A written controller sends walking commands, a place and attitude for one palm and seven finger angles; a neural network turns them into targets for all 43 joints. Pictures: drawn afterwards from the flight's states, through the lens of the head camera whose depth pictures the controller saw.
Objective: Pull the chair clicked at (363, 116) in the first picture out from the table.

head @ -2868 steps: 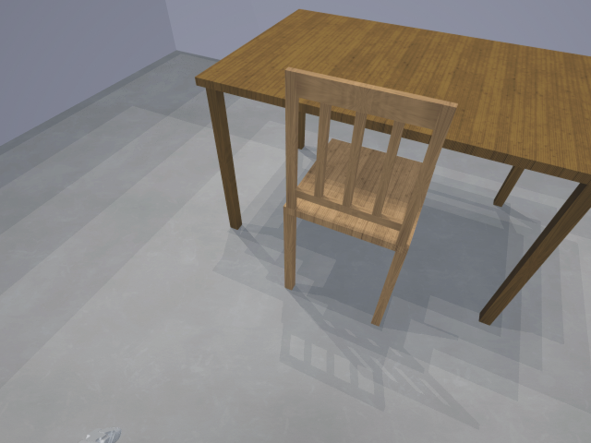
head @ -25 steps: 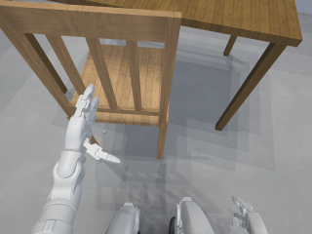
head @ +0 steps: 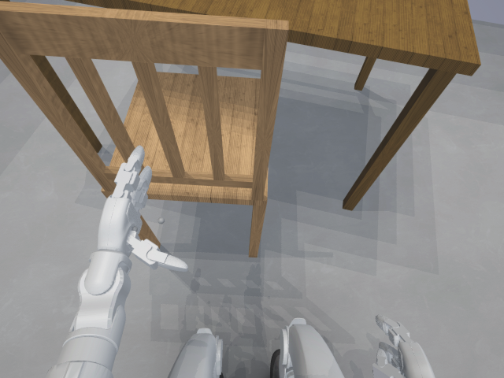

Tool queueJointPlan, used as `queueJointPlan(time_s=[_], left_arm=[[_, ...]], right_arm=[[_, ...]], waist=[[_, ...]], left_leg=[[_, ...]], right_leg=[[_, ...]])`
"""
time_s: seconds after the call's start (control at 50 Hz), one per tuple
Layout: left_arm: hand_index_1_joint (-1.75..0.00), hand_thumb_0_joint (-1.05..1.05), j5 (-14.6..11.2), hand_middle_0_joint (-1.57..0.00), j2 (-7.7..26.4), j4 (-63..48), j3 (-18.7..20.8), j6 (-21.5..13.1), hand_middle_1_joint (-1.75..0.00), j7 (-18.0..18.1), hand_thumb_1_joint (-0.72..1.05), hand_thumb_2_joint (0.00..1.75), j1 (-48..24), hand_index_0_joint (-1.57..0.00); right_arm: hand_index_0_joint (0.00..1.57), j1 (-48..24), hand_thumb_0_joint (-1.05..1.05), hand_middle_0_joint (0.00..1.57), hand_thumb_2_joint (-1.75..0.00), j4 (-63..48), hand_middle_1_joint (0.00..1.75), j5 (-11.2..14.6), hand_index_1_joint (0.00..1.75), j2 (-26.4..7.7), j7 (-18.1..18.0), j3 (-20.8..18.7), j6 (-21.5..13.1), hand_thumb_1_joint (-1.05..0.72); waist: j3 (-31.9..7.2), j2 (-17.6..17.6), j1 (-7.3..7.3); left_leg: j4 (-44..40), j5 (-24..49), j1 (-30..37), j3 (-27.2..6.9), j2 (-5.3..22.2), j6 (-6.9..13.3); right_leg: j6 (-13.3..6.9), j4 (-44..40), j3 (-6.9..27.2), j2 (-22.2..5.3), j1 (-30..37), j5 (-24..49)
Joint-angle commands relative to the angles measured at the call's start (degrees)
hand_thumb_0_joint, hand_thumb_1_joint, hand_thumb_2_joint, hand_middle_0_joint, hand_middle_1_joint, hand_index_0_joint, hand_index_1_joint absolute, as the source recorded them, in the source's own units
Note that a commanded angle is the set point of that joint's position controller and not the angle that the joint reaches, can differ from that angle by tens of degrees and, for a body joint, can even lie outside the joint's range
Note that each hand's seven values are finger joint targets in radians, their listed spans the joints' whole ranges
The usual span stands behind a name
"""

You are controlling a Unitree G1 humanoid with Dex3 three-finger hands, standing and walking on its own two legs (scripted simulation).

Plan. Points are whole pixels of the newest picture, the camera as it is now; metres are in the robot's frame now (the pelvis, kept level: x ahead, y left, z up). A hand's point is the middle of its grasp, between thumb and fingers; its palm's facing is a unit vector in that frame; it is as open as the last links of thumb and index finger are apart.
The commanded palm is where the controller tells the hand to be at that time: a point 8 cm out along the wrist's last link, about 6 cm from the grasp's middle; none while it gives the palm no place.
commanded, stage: aim the fingers beside a spindle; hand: left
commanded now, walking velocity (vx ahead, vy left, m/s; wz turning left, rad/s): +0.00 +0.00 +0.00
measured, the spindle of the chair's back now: (164, 129) +0.52 +0.16 +0.03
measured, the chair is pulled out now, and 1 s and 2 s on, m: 0.14 0.14 0.14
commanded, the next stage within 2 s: push the fingers through the gap in 0.82 s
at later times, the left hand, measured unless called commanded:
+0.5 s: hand (155, 212) +0.36 +0.15 +0.02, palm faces -0.03 -1.00 -0.05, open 17.0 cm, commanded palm +0.34 +0.20 +0.02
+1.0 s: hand (150, 216) +0.35 +0.16 +0.03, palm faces -0.05 -1.00 -0.05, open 17.0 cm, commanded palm +0.34 +0.21 +0.02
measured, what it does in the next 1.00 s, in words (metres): stands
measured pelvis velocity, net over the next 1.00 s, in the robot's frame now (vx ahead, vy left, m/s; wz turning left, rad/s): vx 0.00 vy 0.00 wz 0.00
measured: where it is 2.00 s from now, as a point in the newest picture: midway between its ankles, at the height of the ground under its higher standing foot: outside the picture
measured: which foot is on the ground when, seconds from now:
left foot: down 0.00-1.00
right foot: down 0.00-1.00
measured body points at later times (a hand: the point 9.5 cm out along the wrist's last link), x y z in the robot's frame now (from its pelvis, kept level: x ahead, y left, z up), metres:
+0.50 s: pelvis +0.00 +0.00 +0.00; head +0.11 +0.02 +0.43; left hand +0.36 +0.21 +0.02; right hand +0.14 -0.24 -0.11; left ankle +0.00 +0.10 -0.63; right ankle +0.05 -0.11 -0.63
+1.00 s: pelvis +0.00 +0.00 +0.00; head +0.11 +0.01 +0.44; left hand +0.35 +0.21 +0.03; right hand +0.15 -0.25 -0.10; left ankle +0.00 +0.10 -0.63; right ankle +0.05 -0.11 -0.63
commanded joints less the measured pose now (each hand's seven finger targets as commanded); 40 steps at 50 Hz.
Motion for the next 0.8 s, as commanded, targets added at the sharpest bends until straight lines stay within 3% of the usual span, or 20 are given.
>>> queueJointPlan(time_s=[0.0, 0.02, 0.06, 0.1, 0.18, 0.26, 0.34, 0.44, 0.52, 0.58, 0.64, 0.7, 0.74, 0.78], left_arm=[[-0.08, 0.0, -1.3, -0.06, 9.5, -18.0, 4.2, -6.0, -0.08, 0.7, -0.5, 0.3, -10.9, -0.06], [-0.08, 0.0, -1.2, -0.06, 10.3, -16.6, 5.3, -5.9, -0.08, 0.9, -0.5, 0.3, -10.1, -0.06], [-0.08, 0.0, -0.9, -0.06, 6.9, -12.4, 2.2, -5.2, -0.08, 0.6, -0.5, 0.3, -11.5, -0.06], [-0.08, 0.0, -0.7, -0.06, 6.3, -9.7, 1.5, -4.5, -0.08, 0.0, -0.5, 0.3, -13.2, -0.06], [-0.08, 0.0, -1.0, -0.06, 3.7, -10.5, -1.8, -3.7, -0.08, -1.9, -0.5, 0.3, -13.9, -0.06], [-0.08, 0.0, -1.3, -0.06, 6.2, -15.4, -0.2, -4.0, -0.08, -1.2, -0.5, 0.3, -14.2, -0.06], [-0.08, 0.0, -0.2, -0.06, 9.7, -13.4, 4.5, -4.4, -0.08, 2.0, -0.5, 0.3, -14.8, -0.06], [-0.08, 0.0, 0.9, -0.06, 9.8, -9.4, 5.4, -4.3, -0.08, 2.5, -0.5, 0.3, -13.1, -0.06], [-0.08, 0.0, -0.6, -0.06, 3.4, -13.1, -2.0, -3.4, -0.08, -0.6, -0.5, 0.3, -13.1, -0.06], [-0.08, 0.0, -1.3, -0.06, 2.7, -15.0, -3.7, -2.5, -0.08, -1.4, -0.5, 0.3, -12.4, -0.06], [-0.08, 0.0, -1.0, -0.06, 5.4, -13.1, -0.2, -2.5, -0.08, 0.2, -0.5, 0.3, -10.6, -0.06], [-0.08, 0.0, 0.2, -0.06, 7.3, -12.7, 2.7, -3.7, -0.08, 2.7, -0.5, 0.3, -11.5, -0.06], [-0.08, 0.0, 0.8, -0.06, 9.8, -13.7, 5.3, -5.0, -0.08, 3.9, -0.5, 0.3, -12.7, -0.06], [-0.08, 0.0, 1.1, -0.06, 9.7, -13.3, 5.5, -5.7, -0.08, 4.1, -0.5, 0.3, -11.5, -0.06]], right_arm=[[0.2, 1.4, 0.0, 0.2, -0.9, -7.0, 0.3, -0.1, 0.3, -7.6, -0.6, -3.5, -2.5, -0.9], [0.2, 1.7, 0.0, 0.2, -0.9, -6.9, 0.3, 0.0, 0.3, -7.7, -0.7, -3.4, -2.5, -0.9], [0.2, 1.1, 0.0, 0.2, -0.9, -6.1, 0.3, 0.1, 0.3, -7.8, -0.7, -3.2, -2.5, -0.9], [0.2, 1.2, 0.0, 0.2, -0.9, -5.6, 0.3, 0.1, 0.3, -8.2, -0.8, -3.2, -2.6, -0.9], [0.2, 1.5, 0.0, 0.2, -0.9, -6.2, 0.3, 0.4, 0.3, -8.5, -1.0, -3.5, -2.9, -0.9], [0.2, 1.6, 0.0, 0.2, -0.9, -6.6, 0.3, 0.3, 0.3, -8.4, -1.1, -3.8, -2.9, -0.9], [0.2, 1.3, 0.0, 0.2, -0.9, -6.0, 0.3, -0.2, 0.3, -8.1, -1.1, -3.2, -2.4, -0.9], [0.2, 1.3, 0.0, 0.2, -0.9, -6.3, 0.3, -0.2, 0.3, -8.0, -0.7, -3.0, -1.8, -0.9], [0.2, 1.9, 0.0, 0.2, -0.9, -7.1, 0.3, 0.2, 0.3, -8.0, -0.4, -3.4, -2.0, -0.9], [0.2, 2.5, 0.0, 0.2, -0.9, -6.6, 0.3, 0.4, 0.3, -8.2, -0.7, -3.8, -2.0, -0.9], [0.2, 2.6, 0.0, 0.2, -0.9, -6.1, 0.3, 0.4, 0.3, -8.4, -1.0, -3.7, -1.8, -0.9], [0.2, 2.0, 0.0, 0.2, -0.9, -5.9, 0.3, -0.1, 0.3, -7.9, -0.8, -3.5, -1.6, -0.9], [0.2, 1.8, 0.0, 0.2, -0.9, -6.0, 0.3, -0.4, 0.3, -7.7, -0.6, -3.4, -1.5, -0.9], [0.2, 1.5, 0.0, 0.2, -0.9, -6.4, 0.3, -0.5, 0.3, -7.3, -0.4, -3.2, -1.4, -0.9]], waist=[[-25.1, 2.1, 1.14], [-23.6, 1.1, 0.98], [-19.0, 0.0, -0.61], [-17.2, -0.2, -1.18], [-20.3, 1.6, -0.78], [-24.2, 2.3, -0.01], [-21.6, 0.3, 0.46], [-21.2, 1.9, 1.08], [-24.9, 3.7, -0.37], [-24.9, 2.1, -0.91], [-21.5, -0.8, -0.49], [-20.5, -0.7, 0.33], [-21.1, 1.2, 1.22], [-21.9, 0.8, 1.38]], left_leg=[[-10.4, 21.4, 11.2, -1.5, -0.2, -0.5], [-10.5, 20.6, 10.0, -1.7, -0.2, -0.4], [-10.2, 16.3, 7.7, -1.8, -0.2, -0.2], [-9.9, 13.3, 6.3, -2.0, -0.2, -0.2], [-10.2, 15.5, 9.5, -2.5, -0.2, -0.4], [-10.4, 20.2, 13.0, -3.1, 0.1, -0.7], [-10.1, 17.1, 9.0, -2.7, -0.2, -0.5], [-10.4, 16.7, 7.9, -2.2, -0.4, -0.7], [-10.5, 21.8, 13.0, -2.6, 0.1, -0.8], [-10.5, 23.1, 14.4, -3.2, 0.6, -0.9], [-10.8, 20.7, 11.5, -3.2, 0.4, -0.7], [-10.4, 18.9, 9.3, -2.5, 0.0, -0.7], [-10.6, 18.6, 8.9, -2.3, -0.3, -0.7], [-10.2, 18.7, 8.4, -1.7, -0.4, -0.5]], right_leg=[[-0.3, -8.1, 3.5, 0.4, 21.9, 16.1], [-0.3, -8.1, 3.3, 0.5, 21.4, 15.3], [0.0, -8.7, 3.1, 0.5, 18.0, 11.3], [-0.1, -9.1, 3.2, 0.5, 16.0, 8.1], [-0.5, -8.6, 2.6, 0.3, 15.4, 9.1], [-0.5, -7.8, 2.3, 0.3, 16.6, 12.2], [-0.2, -7.6, 2.6, 0.5, 16.9, 10.1], [-0.6, -7.3, 2.7, 0.6, 17.2, 10.4], [-0.6, -7.6, 2.2, 0.5, 17.5, 14.1], [-0.3, -8.2, 1.9, 0.6, 17.1, 14.6], [-0.2, -8.3, 1.7, 0.6, 16.7, 13.1], [-0.2, -7.8, 2.2, 0.5, 17.1, 12.4], [-0.4, -7.3, 2.5, 0.5, 17.9, 12.0], [-0.4, -7.5, 3.0, 0.5, 19.4, 13.0]])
